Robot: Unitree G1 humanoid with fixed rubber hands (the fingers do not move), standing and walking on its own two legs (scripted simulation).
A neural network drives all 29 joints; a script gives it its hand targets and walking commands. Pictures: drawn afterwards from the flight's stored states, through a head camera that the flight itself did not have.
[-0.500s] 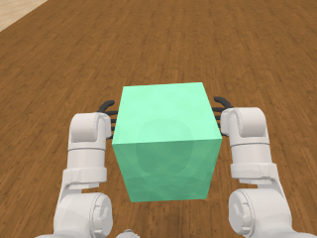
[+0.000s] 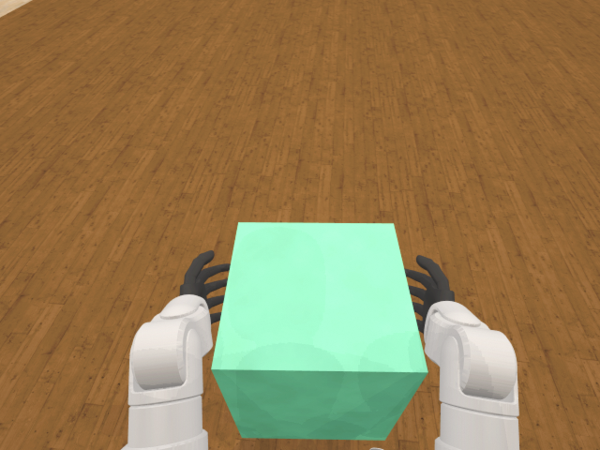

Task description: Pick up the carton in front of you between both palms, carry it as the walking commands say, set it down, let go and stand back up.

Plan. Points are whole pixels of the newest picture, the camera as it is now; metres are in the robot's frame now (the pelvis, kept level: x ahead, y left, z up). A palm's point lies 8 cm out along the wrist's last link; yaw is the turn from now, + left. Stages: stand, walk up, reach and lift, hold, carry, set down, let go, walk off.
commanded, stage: carry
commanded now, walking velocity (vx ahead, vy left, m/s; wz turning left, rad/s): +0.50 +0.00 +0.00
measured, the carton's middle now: (314, 335) +0.29 +0.00 -0.01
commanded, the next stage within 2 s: none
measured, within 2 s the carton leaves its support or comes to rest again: neither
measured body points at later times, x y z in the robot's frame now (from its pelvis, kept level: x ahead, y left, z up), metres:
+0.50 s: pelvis +0.30 -0.07 +0.00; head +0.28 -0.08 +0.45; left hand +0.57 +0.11 +0.09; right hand +0.59 -0.20 +0.08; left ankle +0.34 +0.10 -0.68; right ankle +0.32 -0.12 -0.75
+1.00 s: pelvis +0.63 +0.01 -0.01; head +0.64 +0.03 +0.44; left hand +0.91 +0.16 +0.04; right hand +0.90 -0.14 +0.05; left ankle +0.67 +0.08 -0.75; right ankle +0.57 -0.14 -0.66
